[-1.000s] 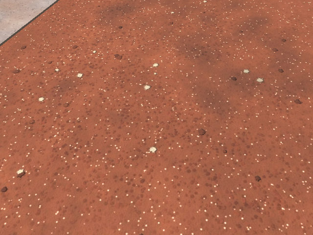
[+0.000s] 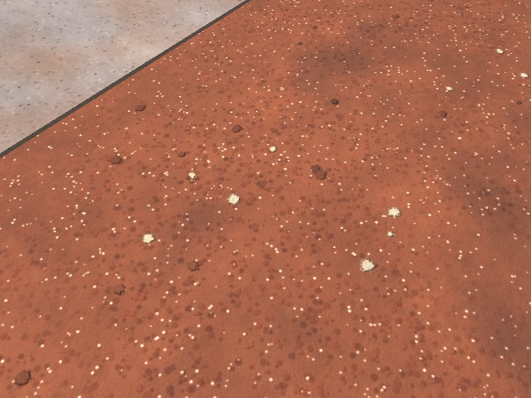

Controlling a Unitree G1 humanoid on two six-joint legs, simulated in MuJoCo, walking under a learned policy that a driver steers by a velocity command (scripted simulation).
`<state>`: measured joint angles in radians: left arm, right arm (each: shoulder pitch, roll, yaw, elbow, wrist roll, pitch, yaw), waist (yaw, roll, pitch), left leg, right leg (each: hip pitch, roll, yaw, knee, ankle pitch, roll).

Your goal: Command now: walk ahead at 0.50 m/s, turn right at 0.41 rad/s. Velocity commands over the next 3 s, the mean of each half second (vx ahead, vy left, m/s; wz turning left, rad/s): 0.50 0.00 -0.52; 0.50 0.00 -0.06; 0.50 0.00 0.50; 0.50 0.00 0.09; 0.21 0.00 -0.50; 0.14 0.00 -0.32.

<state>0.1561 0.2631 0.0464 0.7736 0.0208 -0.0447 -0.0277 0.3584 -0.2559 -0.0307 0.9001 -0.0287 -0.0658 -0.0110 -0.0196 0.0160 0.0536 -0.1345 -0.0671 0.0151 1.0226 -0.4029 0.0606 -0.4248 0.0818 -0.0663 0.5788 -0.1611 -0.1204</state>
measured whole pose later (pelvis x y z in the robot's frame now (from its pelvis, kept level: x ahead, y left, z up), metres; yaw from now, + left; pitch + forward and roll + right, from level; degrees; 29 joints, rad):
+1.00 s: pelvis +0.51 -0.09 +0.01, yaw -17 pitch +1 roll +1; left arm 0.07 0.23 0.00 0.72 0.05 -0.07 -0.01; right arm 0.45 -0.25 -0.04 0.92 0.00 -0.05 0.01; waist -0.07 0.01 0.02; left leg -0.22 -0.02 -0.02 0.88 -0.45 0.06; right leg -0.38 -0.01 -0.06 0.55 -0.19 -0.05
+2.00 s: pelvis +1.04 -0.11 +0.00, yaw +1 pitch +1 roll +1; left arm 0.10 0.24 0.03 0.77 0.03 -0.03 -0.04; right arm 0.40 -0.25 -0.03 0.94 -0.03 -0.07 -0.02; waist -0.04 -0.01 0.04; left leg 0.17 -0.09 0.06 0.25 -0.42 0.08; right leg -0.50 0.02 -0.09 0.56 -0.13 -0.12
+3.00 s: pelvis +1.28 -0.11 +0.02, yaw -26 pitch +0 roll +0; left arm 0.22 0.27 0.02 0.83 0.03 0.01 -0.02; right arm 0.36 -0.28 -0.04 0.85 -0.02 0.01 0.01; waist -0.03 0.00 0.00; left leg -0.22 -0.01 0.02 0.47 -0.26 0.04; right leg -0.15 0.04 0.01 0.42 -0.35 -0.07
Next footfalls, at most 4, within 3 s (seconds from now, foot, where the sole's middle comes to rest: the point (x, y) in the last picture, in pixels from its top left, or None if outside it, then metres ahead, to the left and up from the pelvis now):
0.46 left None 0.44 0.08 -0.76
0.94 right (361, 350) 0.57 -0.21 -0.76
1.44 left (290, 249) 0.88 -0.04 -0.76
2.02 right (324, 164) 1.21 -0.18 -0.76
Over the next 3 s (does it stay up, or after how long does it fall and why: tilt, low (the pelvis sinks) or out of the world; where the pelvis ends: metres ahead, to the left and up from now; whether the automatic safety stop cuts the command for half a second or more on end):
stays up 1.28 -0.11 0.02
